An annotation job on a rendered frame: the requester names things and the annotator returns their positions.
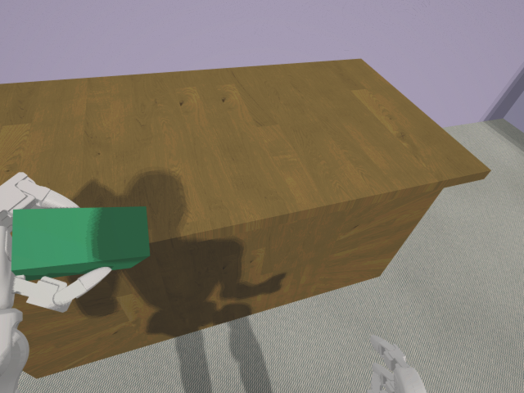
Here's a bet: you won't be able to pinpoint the robot left forearm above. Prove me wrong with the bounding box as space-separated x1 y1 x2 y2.
0 308 29 393

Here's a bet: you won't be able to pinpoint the sponge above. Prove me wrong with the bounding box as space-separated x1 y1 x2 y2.
11 206 150 281

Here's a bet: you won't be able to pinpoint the right robot hand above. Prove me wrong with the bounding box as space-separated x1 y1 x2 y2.
367 335 427 393

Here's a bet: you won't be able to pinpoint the left robot hand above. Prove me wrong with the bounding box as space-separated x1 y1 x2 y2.
0 172 112 313

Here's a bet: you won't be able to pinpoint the table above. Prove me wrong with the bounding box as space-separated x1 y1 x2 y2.
0 59 491 379

